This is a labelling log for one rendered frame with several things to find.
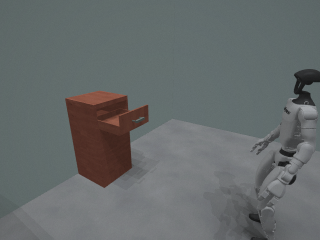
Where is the cabinet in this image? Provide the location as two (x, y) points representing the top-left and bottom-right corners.
(65, 90), (132, 188)

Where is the humanoid robot torso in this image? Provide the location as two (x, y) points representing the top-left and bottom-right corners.
(274, 96), (317, 167)

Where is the robot left upper arm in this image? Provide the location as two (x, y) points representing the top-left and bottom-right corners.
(297, 106), (319, 153)

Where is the robot right hand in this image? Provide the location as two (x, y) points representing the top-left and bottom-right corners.
(250, 138), (269, 155)

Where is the left robot forearm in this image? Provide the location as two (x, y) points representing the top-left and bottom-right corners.
(277, 144), (314, 185)

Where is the robot left hand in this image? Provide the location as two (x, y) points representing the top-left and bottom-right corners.
(258, 179), (286, 208)

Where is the humanoid robot head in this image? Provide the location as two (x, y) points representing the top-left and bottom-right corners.
(292, 69), (320, 106)

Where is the handle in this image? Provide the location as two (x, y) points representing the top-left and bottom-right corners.
(132, 117), (145, 123)

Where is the drawer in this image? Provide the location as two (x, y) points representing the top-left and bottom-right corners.
(97, 104), (149, 136)

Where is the right robot forearm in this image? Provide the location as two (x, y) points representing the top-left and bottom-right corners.
(264, 122), (282, 143)

